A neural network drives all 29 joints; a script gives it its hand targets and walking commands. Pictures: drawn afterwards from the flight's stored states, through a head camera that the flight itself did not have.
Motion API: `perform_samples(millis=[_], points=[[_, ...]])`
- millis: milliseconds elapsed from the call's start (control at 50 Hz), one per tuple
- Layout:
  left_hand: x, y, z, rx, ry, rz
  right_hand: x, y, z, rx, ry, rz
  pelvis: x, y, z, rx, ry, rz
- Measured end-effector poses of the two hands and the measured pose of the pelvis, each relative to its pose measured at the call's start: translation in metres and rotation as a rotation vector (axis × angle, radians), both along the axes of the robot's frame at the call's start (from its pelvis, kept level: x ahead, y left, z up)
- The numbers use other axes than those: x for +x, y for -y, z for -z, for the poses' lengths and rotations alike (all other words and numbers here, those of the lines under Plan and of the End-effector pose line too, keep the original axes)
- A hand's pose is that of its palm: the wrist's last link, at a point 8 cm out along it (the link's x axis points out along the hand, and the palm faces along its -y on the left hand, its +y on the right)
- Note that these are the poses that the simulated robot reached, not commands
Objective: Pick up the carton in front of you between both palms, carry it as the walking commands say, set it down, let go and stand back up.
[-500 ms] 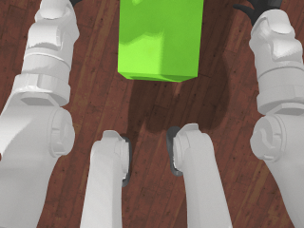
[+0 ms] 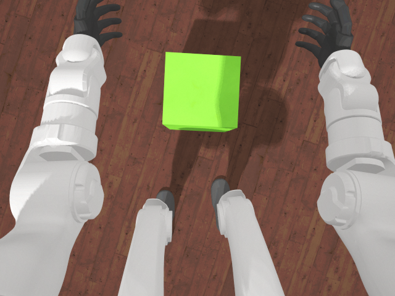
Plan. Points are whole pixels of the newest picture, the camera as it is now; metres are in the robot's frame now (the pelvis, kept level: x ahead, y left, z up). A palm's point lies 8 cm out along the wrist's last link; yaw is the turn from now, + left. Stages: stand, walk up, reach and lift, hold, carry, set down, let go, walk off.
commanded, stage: let go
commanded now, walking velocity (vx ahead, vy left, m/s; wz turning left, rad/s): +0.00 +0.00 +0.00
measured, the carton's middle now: (199, 98) +0.52 -0.05 -0.49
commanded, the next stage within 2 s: stand in 1.38 s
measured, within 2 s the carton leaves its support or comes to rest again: neither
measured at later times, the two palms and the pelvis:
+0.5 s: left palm (38, 115) +0.42 +0.17 +0.00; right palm out of the picture +0.38 -0.27 +0.01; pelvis +0.06 -0.01 +0.11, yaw -1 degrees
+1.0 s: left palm out of the picture +0.26 +0.24 +0.09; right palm out of the picture +0.24 -0.22 +0.09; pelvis +0.09 +0.01 +0.16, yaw -2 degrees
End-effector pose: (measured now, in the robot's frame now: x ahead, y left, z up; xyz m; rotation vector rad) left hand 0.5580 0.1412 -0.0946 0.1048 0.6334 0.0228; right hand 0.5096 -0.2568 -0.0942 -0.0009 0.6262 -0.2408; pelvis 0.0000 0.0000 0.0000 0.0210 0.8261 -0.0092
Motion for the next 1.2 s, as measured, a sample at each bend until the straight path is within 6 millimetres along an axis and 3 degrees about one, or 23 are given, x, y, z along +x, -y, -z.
perform_samples(millis=[100, 200, 320, 460, 860, 1020, 1200], points=[[-0.009, -0.001, -0.017, 0.029, -0.018, 0.001, -0.007, 0.000, -0.017, -0.023, -0.024, -0.033, 0.007, 0.002, -0.024, 0.001, 0.012, 0.001], [-0.038, -0.008, -0.031, 0.085, -0.053, -0.011, -0.029, 0.000, -0.030, -0.069, -0.079, -0.102, 0.019, 0.006, -0.049, 0.005, 0.048, 0.000], [-0.085, -0.018, -0.054, 0.105, -0.091, -0.015, -0.070, 0.007, -0.055, -0.095, -0.139, -0.155, 0.037, 0.011, -0.078, 0.004, 0.127, 0.002], [-0.124, -0.029, -0.088, 0.097, -0.099, 0.000, -0.112, 0.011, -0.093, -0.089, -0.150, -0.155, 0.055, 0.014, -0.103, -0.002, 0.227, 0.006], [-0.268, -0.086, -0.169, 0.091, -0.135, 0.004, -0.257, -0.024, -0.175, -0.079, -0.183, -0.161, 0.084, -0.006, -0.155, -0.036, 0.674, 0.012], [-0.297, -0.100, -0.185, 0.090, -0.147, -0.004, -0.268, -0.034, -0.185, -0.078, -0.181, -0.182, 0.091, -0.014, -0.159, -0.043, 0.834, 0.015], [-0.299, -0.099, -0.189, 0.086, -0.162, -0.006, -0.259, -0.034, -0.186, -0.082, -0.186, -0.193, 0.093, -0.013, -0.158, -0.042, 0.911, 0.011]])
